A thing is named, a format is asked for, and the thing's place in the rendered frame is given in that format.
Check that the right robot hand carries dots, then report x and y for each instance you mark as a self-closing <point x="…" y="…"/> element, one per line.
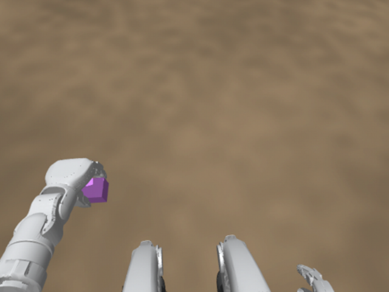
<point x="314" y="278"/>

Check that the left robot hand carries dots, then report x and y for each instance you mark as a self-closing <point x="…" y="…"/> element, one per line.
<point x="75" y="173"/>

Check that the small box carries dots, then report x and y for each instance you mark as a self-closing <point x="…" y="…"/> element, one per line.
<point x="96" y="190"/>

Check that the left robot arm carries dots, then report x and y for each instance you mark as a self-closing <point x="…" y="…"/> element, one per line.
<point x="24" y="263"/>

